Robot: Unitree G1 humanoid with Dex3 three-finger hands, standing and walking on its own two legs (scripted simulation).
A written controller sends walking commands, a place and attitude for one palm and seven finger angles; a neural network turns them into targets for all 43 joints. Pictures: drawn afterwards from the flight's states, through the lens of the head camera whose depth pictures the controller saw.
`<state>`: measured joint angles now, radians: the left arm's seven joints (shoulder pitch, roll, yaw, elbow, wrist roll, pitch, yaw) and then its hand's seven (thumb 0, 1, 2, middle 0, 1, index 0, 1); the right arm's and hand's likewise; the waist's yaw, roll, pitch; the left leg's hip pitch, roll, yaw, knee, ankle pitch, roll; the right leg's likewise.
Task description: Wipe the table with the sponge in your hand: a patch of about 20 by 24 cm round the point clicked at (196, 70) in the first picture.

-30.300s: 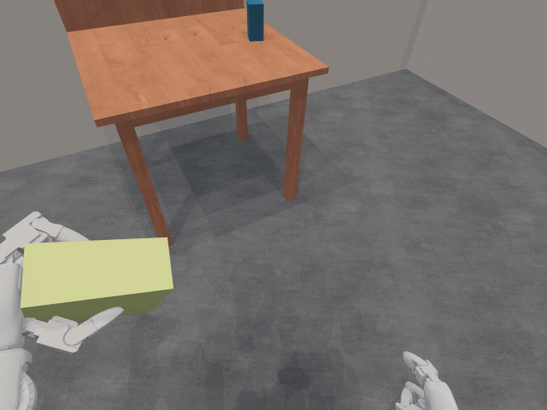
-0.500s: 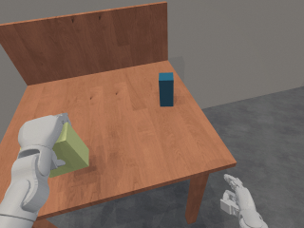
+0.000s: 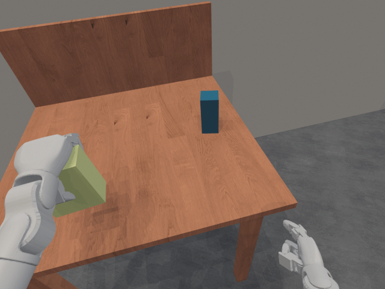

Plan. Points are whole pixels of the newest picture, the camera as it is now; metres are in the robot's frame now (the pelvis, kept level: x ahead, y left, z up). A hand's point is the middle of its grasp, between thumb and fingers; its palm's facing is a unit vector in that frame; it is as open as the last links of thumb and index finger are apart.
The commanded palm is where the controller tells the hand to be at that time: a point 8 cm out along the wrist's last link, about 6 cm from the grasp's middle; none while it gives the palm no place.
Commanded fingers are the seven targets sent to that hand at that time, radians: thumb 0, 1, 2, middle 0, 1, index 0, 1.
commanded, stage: bring the sponge back beside the body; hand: left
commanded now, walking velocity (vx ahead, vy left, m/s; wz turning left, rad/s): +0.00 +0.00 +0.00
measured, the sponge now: (72, 188) +0.26 +0.31 +0.09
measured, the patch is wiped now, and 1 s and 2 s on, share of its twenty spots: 1.00 1.00 1.00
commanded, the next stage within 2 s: step back with the hand held close in 1.58 s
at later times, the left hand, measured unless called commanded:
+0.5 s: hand (61, 186) +0.24 +0.30 +0.13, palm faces +0.09 -0.08 -0.99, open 10.1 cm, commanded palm +0.20 +0.29 +0.20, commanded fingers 0.00 0.10 1.30 -1.20 -1.60 -1.20 -1.60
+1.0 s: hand (59, 209) +0.20 +0.29 +0.12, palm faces +0.09 -0.09 -0.99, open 10.1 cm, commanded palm +0.16 +0.28 +0.19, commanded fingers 0.00 0.10 1.30 -1.20 -1.60 -1.20 -1.60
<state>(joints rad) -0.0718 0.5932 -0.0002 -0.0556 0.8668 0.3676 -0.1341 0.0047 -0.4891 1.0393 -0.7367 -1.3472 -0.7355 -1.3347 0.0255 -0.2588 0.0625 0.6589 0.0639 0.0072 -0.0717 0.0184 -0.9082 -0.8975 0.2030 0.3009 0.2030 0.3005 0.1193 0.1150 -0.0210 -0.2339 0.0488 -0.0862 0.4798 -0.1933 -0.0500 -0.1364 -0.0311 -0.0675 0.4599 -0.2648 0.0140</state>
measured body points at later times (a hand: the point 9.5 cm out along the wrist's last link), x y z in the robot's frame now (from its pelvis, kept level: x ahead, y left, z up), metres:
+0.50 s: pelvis +0.00 +0.01 +0.00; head -0.03 -0.03 +0.45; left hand +0.23 +0.30 +0.18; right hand +0.25 -0.18 -0.07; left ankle +0.05 +0.16 -0.74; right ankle -0.01 -0.13 -0.74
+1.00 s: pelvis -0.01 +0.00 +0.00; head -0.04 -0.04 +0.44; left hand +0.19 +0.29 +0.17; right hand +0.25 -0.19 -0.06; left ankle +0.05 +0.16 -0.74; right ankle -0.01 -0.13 -0.74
